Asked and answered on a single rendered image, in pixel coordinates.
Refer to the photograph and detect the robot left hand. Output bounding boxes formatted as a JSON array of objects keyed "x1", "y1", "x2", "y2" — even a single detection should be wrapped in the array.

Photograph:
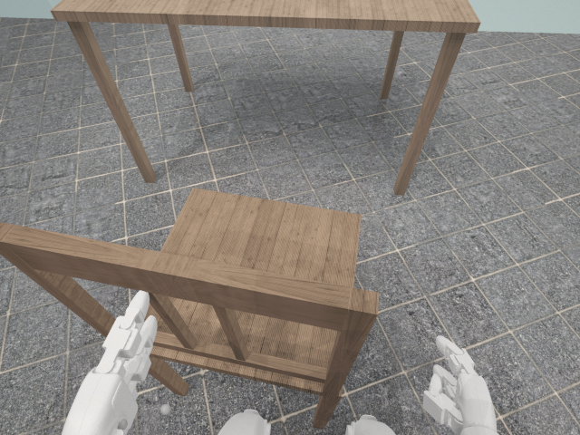
[{"x1": 62, "y1": 290, "x2": 158, "y2": 435}]

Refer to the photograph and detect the left robot thigh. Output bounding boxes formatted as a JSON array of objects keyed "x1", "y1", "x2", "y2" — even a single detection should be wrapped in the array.
[{"x1": 218, "y1": 412, "x2": 271, "y2": 435}]

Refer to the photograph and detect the table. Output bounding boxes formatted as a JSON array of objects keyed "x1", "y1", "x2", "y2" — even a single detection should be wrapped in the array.
[{"x1": 50, "y1": 0, "x2": 481, "y2": 196}]

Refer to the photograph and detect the robot right hand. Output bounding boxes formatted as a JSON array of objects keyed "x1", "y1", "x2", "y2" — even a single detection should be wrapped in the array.
[{"x1": 422, "y1": 335, "x2": 498, "y2": 435}]

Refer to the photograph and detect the chair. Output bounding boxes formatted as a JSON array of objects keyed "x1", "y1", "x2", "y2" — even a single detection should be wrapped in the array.
[{"x1": 0, "y1": 188, "x2": 379, "y2": 430}]

